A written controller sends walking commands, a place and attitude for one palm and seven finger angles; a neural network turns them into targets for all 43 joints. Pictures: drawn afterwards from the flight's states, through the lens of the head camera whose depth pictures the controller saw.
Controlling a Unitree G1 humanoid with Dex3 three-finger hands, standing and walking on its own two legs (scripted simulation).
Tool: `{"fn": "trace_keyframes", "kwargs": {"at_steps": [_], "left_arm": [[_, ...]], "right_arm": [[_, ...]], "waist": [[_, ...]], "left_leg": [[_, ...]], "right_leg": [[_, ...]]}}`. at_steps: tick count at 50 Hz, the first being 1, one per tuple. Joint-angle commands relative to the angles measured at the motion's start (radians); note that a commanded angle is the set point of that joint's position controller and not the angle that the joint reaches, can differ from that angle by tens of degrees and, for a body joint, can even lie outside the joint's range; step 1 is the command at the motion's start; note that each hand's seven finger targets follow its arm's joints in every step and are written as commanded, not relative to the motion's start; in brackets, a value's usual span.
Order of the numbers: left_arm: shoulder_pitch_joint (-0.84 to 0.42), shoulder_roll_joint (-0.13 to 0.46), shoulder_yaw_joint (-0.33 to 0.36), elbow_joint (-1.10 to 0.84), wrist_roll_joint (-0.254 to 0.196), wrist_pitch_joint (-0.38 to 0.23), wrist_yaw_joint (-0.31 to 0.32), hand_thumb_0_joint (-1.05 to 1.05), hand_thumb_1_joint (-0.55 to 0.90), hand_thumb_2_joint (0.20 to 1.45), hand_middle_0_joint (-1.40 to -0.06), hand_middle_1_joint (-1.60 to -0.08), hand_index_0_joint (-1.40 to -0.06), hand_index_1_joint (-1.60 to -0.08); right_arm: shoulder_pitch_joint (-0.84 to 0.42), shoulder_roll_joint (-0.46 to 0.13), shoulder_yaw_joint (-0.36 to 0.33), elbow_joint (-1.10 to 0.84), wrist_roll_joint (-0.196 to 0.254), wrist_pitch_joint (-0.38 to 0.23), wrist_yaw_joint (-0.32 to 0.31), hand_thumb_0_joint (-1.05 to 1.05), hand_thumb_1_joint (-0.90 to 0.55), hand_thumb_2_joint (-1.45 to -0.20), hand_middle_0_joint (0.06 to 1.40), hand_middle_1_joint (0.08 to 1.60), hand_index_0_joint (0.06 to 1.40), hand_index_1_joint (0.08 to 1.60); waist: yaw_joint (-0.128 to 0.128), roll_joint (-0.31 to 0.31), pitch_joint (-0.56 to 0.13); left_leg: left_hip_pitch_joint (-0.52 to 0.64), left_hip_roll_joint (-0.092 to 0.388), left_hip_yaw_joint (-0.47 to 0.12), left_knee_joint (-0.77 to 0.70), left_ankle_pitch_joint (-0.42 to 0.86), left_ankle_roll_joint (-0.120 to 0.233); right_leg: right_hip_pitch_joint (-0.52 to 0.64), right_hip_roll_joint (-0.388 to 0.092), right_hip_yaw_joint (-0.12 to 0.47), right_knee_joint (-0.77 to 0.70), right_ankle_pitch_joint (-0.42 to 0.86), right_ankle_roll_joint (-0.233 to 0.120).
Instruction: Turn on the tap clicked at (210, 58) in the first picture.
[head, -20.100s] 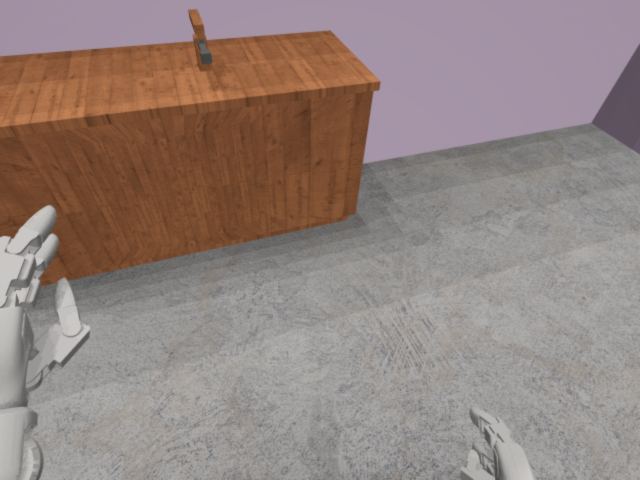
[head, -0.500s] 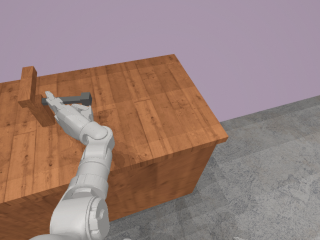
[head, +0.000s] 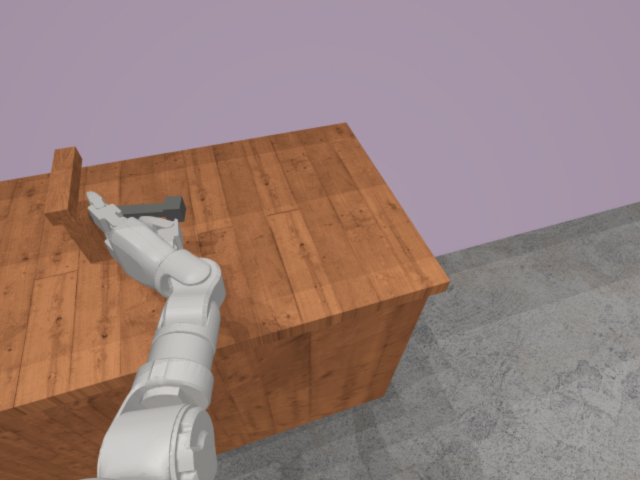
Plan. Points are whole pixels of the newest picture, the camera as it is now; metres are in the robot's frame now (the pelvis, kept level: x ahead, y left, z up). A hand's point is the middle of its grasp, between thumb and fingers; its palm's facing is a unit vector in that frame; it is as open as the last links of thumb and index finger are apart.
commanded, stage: lift the hand up off the lever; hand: left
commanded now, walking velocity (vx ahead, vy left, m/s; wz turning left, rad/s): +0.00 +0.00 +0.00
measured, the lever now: (174, 209) +0.49 +0.22 +0.05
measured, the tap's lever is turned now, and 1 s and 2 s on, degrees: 78 78 78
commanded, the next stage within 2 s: draw the hand back beside the body in 1.14 s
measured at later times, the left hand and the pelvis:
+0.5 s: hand (171, 216) +0.42 +0.20 +0.11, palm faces +0.81 -0.58 -0.10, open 7.8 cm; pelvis +0.00 +0.00 +0.01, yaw +1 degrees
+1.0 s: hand (171, 208) +0.42 +0.19 +0.13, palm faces +0.80 -0.60 -0.09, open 7.8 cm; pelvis +0.01 +0.00 +0.01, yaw +0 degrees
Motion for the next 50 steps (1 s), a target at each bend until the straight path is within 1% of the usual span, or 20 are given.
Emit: {"fn": "trace_keyframes", "kwargs": {"at_steps": [1,4,5,8,10,14,15,19,20,23,25,29,30,33,35,36,40,42,48,50], "left_arm": [[-0.439,0.100,-0.090,-0.249,0.052,-0.063,0.002,0.000,0.900,0.900,-0.150,-0.150,-0.150,-0.150],[-0.411,0.079,-0.100,-0.217,0.025,-0.040,-0.005,0.000,0.900,0.900,-0.150,-0.150,-0.150,-0.150],[-0.391,0.126,-0.047,-0.200,0.021,-0.030,-0.002,0.000,0.900,0.900,-0.150,-0.150,-0.150,-0.150],[-0.448,0.106,-0.071,-0.211,0.016,-0.015,0.002,0.000,0.900,0.900,-0.150,-0.150,-0.150,-0.150],[-0.448,0.163,-0.020,-0.210,0.031,-0.012,0.011,0.000,0.900,0.900,-0.150,-0.150,-0.150,-0.150],[-0.501,0.122,-0.077,-0.243,0.051,-0.023,0.009,0.000,0.900,0.900,-0.150,-0.150,-0.150,-0.150],[-0.462,0.170,-0.024,-0.233,0.051,-0.020,0.011,0.000,0.900,0.900,-0.150,-0.150,-0.150,-0.150],[-0.432,0.111,-0.079,-0.239,0.025,0.001,-0.013,0.000,0.900,0.900,-0.150,-0.150,-0.150,-0.150],[-0.410,0.149,-0.041,-0.217,0.023,0.012,-0.015,0.000,0.900,0.900,-0.150,-0.150,-0.150,-0.150],[-0.484,0.109,-0.088,-0.228,0.009,0.017,-0.022,0.000,0.900,0.900,-0.150,-0.150,-0.150,-0.150],[-0.453,0.133,-0.064,-0.268,0.015,0.013,-0.018,0.000,0.900,0.900,-0.150,-0.150,-0.150,-0.150],[-0.467,0.078,-0.122,-0.290,0.018,0.021,-0.013,0.000,0.900,0.900,-0.150,-0.150,-0.150,-0.150],[-0.443,0.121,-0.078,-0.274,0.021,0.029,-0.010,0.000,0.900,0.900,-0.150,-0.150,-0.150,-0.150],[-0.438,0.086,-0.105,-0.312,0.009,0.042,-0.008,0.000,0.900,0.900,-0.150,-0.150,-0.150,-0.150],[-0.386,0.160,-0.032,-0.312,0.012,0.056,0.000,0.000,0.900,0.900,-0.150,-0.150,-0.150,-0.150],[-0.406,0.114,-0.075,-0.324,0.010,0.064,-0.004,0.000,0.900,0.900,-0.150,-0.150,-0.150,-0.150],[-0.433,0.154,-0.050,-0.335,0.021,0.080,-0.003,0.000,0.900,0.900,-0.150,-0.150,-0.150,-0.150],[-0.436,0.095,-0.106,-0.372,0.019,0.079,-0.010,0.000,0.900,0.900,-0.150,-0.150,-0.150,-0.150],[-0.411,0.039,-0.162,-0.367,-0.006,0.109,-0.031,0.000,0.900,0.900,-0.150,-0.150,-0.150,-0.150],[-0.366,0.090,-0.106,-0.337,-0.011,0.122,-0.026,0.000,0.900,0.900,-0.150,-0.150,-0.150,-0.150]], "right_arm": [[-0.034,-0.119,-0.036,-0.113,0.003,-0.039,-0.003,0.000,-0.900,-0.900,0.200,0.300,0.200,0.300],[-0.046,-0.121,-0.033,-0.118,0.008,-0.037,-0.005,0.000,-0.900,-0.900,0.200,0.300,0.200,0.300],[-0.044,-0.128,-0.035,-0.112,0.009,-0.033,-0.011,0.000,-0.900,-0.900,0.200,0.300,0.200,0.300],[-0.057,-0.120,-0.027,-0.117,0.012,-0.028,-0.013,0.000,-0.900,-0.900,0.200,0.300,0.200,0.300],[-0.064,-0.124,-0.029,-0.109,0.010,-0.027,-0.018,0.000,-0.900,-0.900,0.200,0.300,0.200,0.300],[-0.068,-0.112,-0.025,-0.116,0.006,-0.033,-0.014,0.000,-0.900,-0.900,0.200,0.300,0.200,0.300],[-0.059,-0.118,-0.032,-0.111,0.006,-0.032,-0.017,0.000,-0.900,-0.900,0.200,0.300,0.200,0.300],[-0.066,-0.116,-0.027,-0.129,0.013,-0.028,-0.017,0.000,-0.900,-0.900,0.200,0.300,0.200,0.300],[-0.063,-0.123,-0.029,-0.120,0.016,-0.024,-0.021,0.000,-0.900,-0.900,0.200,0.300,0.200,0.300],[-0.071,-0.121,-0.023,-0.120,0.020,-0.029,-0.023,0.000,-0.900,-0.900,0.200,0.300,0.200,0.300],[-0.075,-0.122,-0.029,-0.120,0.018,-0.032,-0.023,0.000,-0.900,-0.900,0.200,0.300,0.200,0.300],[-0.078,-0.116,-0.027,-0.120,0.016,-0.040,-0.015,0.000,-0.900,-0.900,0.200,0.300,0.200,0.300],[-0.074,-0.122,-0.031,-0.112,0.017,-0.038,-0.019,0.000,-0.900,-0.900,0.200,0.300,0.200,0.300],[-0.085,-0.117,-0.028,-0.126,0.018,-0.039,-0.016,0.000,-0.900,-0.900,0.200,0.300,0.200,0.300],[-0.086,-0.124,-0.033,-0.123,0.018,-0.033,-0.021,0.000,-0.900,-0.900,0.200,0.300,0.200,0.300],[-0.093,-0.116,-0.025,-0.129,0.019,-0.031,-0.018,0.000,-0.900,-0.900,0.200,0.300,0.200,0.300],[-0.100,-0.119,-0.027,-0.121,0.020,-0.032,-0.025,0.000,-0.900,-0.900,0.200,0.300,0.200,0.300],[-0.102,-0.112,-0.025,-0.130,0.020,-0.039,-0.022,0.000,-0.900,-0.900,0.200,0.300,0.200,0.300],[-0.125,-0.113,-0.019,-0.131,0.030,-0.048,-0.025,0.000,-0.900,-0.900,0.200,0.300,0.200,0.300],[-0.126,-0.119,-0.022,-0.123,0.031,-0.044,-0.030,0.000,-0.900,-0.900,0.200,0.300,0.200,0.300]], "waist": [[-0.006,0.015,-0.292],[-0.005,-0.038,-0.276],[0.008,-0.040,-0.276],[-0.004,-0.064,-0.258],[0.009,-0.046,-0.247],[-0.004,-0.021,-0.276],[0.013,-0.030,-0.290],[0.005,-0.040,-0.287],[0.014,-0.036,-0.273],[-0.008,-0.053,-0.244],[0.016,-0.009,-0.267],[0.003,-0.022,-0.274],[0.017,-0.031,-0.267],[0.022,-0.032,-0.289],[0.044,-0.041,-0.298],[0.033,-0.028,-0.278],[0.035,-0.042,-0.260],[0.028,-0.031,-0.277],[0.023,-0.045,-0.236],[0.042,-0.051,-0.226]], "left_leg": [[0.233,-0.034,0.040,-0.061,0.302,0.038],[0.220,-0.037,0.047,-0.067,0.291,0.041],[0.220,-0.039,0.043,-0.074,0.294,0.041],[0.212,-0.041,0.051,-0.080,0.283,0.045],[0.207,-0.040,0.046,-0.084,0.275,0.043],[0.227,-0.040,0.054,-0.071,0.292,0.045],[0.223,-0.041,0.047,-0.075,0.292,0.043],[0.235,-0.043,0.058,-0.078,0.320,0.045],[0.231,-0.043,0.050,-0.087,0.309,0.043],[0.239,-0.043,0.050,-0.096,0.284,0.047],[0.262,-0.041,0.048,-0.098,0.310,0.043],[0.279,-0.039,0.048,-0.094,0.327,0.041],[0.274,-0.036,0.037,-0.104,0.326,0.036],[0.285,-0.039,0.051,-0.104,0.352,0.038],[0.275,-0.039,0.049,-0.110,0.368,0.036],[0.278,-0.040,0.053,-0.113,0.371,0.036],[0.279,-0.037,0.052,-0.123,0.352,0.037],[0.306,-0.036,0.057,-0.118,0.378,0.039],[0.320,-0.036,0.053,-0.134,0.362,0.036],[0.308,-0.038,0.050,-0.145,0.349,0.034]], "right_leg": [[0.081,0.008,0.001,-0.106,0.341,-0.009],[0.103,0.006,0.002,-0.122,0.350,-0.005],[0.115,0.007,0.002,-0.126,0.355,-0.006],[0.120,0.000,0.006,-0.137,0.360,0.000],[0.116,0.001,0.008,-0.140,0.345,-0.002],[0.110,-0.002,0.012,-0.130,0.366,-0.001],[0.123,0.003,0.010,-0.129,0.361,-0.004],[0.149,0.000,0.009,-0.135,0.409,-0.001],[0.147,0.002,0.008,-0.141,0.389,-0.003],[0.131,0.000,0.009,-0.158,0.363,0.001],[0.143,0.005,0.008,-0.154,0.372,-0.005],[0.135,0.004,0.001,-0.149,0.380,-0.005],[0.142,0.008,-0.002,-0.149,0.369,-0.009],[0.169,0.004,0.000,-0.150,0.406,-0.007],[0.200,0.005,0.001,-0.150,0.428,-0.008],[0.191,0.001,0.000,-0.151,0.432,-0.007],[0.191,0.002,0.002,-0.166,0.412,-0.007],[0.193,0.002,0.002,-0.163,0.434,-0.007],[0.189,0.000,-0.003,-0.184,0.411,-0.006],[0.199,0.002,-0.003,-0.190,0.398,-0.007]]}}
